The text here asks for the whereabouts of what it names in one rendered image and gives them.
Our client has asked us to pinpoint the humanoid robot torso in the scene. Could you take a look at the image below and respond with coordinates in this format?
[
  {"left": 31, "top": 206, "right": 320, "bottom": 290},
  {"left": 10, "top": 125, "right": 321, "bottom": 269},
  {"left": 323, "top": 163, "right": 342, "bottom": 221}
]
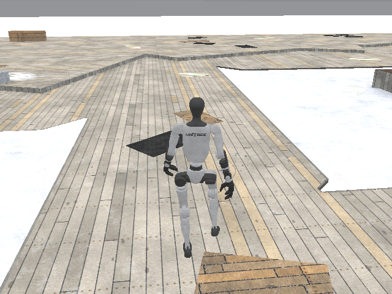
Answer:
[{"left": 182, "top": 122, "right": 211, "bottom": 184}]

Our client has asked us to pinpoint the robot right forearm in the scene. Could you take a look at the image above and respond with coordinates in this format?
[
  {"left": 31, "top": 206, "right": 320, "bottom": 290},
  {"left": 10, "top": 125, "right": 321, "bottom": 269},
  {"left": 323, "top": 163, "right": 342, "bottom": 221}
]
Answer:
[{"left": 219, "top": 150, "right": 233, "bottom": 183}]

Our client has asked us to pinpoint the robot right hand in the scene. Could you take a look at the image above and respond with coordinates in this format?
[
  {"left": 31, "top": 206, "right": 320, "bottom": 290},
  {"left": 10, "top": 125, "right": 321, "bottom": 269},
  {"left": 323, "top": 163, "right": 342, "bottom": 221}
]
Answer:
[{"left": 220, "top": 181, "right": 234, "bottom": 200}]

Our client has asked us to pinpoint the robot left upper arm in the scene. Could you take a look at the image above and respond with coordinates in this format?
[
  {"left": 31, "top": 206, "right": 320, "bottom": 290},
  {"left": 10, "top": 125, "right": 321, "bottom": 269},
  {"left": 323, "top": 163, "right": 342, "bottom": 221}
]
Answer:
[{"left": 167, "top": 123, "right": 184, "bottom": 156}]

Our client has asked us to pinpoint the robot left hand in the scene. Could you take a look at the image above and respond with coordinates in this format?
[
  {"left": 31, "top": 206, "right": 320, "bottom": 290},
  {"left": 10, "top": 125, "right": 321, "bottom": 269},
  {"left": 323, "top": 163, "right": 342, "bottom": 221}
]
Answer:
[{"left": 164, "top": 165, "right": 178, "bottom": 176}]

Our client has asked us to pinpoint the robot right thigh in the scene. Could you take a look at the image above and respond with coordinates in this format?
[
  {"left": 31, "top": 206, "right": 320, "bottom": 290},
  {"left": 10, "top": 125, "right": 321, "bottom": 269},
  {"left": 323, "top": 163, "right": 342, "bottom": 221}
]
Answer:
[{"left": 204, "top": 170, "right": 217, "bottom": 199}]

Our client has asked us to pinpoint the robot right upper arm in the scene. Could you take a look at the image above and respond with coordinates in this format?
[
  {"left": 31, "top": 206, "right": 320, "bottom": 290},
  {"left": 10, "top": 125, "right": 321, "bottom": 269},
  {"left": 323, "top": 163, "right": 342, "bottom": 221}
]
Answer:
[{"left": 209, "top": 124, "right": 225, "bottom": 159}]

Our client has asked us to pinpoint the robot left forearm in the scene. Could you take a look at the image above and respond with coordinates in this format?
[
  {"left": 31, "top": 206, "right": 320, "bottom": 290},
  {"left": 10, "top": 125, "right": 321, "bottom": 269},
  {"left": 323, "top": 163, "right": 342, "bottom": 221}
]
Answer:
[{"left": 164, "top": 147, "right": 174, "bottom": 167}]

